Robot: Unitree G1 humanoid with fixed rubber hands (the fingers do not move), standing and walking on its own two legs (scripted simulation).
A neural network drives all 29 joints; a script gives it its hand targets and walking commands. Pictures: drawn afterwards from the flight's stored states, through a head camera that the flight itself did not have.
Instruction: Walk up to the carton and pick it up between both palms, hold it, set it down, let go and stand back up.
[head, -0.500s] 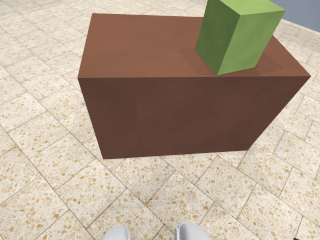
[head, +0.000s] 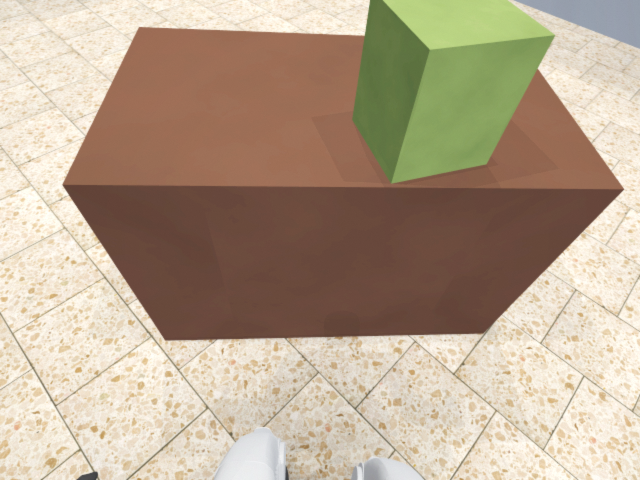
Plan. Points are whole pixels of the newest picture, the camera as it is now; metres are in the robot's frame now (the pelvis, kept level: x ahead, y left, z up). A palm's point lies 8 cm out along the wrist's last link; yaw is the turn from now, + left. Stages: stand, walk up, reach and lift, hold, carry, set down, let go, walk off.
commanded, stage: walk up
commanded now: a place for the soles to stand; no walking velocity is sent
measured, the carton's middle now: (434, 85) +0.75 -0.13 +0.09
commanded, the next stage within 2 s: none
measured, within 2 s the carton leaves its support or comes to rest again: neither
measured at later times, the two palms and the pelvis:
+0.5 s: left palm (244, 413) +0.21 +0.13 -0.11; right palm out of the picture +0.18 -0.56 -0.08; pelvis +0.12 -0.20 -0.01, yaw +1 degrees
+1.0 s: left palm (351, 348) +0.31 -0.01 -0.09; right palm out of the picture +0.31 -0.67 -0.10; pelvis +0.21 -0.33 +0.00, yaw +4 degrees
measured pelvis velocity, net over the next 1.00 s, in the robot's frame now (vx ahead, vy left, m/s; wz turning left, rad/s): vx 0.21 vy -0.33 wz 0.07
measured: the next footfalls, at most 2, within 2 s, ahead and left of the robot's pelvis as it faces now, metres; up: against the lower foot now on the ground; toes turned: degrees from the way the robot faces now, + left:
right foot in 0.28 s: +0.21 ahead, -0.29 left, +0.00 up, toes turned -6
left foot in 0.58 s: +0.26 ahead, -0.13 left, +0.00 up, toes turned +7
